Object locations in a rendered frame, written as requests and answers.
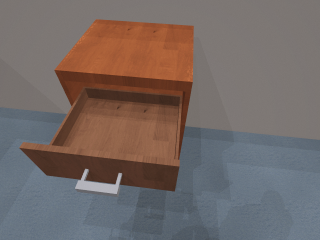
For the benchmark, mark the handle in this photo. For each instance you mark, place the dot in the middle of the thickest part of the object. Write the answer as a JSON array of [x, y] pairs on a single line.
[[84, 186]]

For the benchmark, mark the cabinet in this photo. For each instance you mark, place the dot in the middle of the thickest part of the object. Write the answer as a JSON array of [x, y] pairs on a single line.
[[132, 56]]

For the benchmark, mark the drawer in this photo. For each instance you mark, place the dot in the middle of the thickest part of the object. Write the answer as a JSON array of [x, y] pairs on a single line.
[[112, 131]]

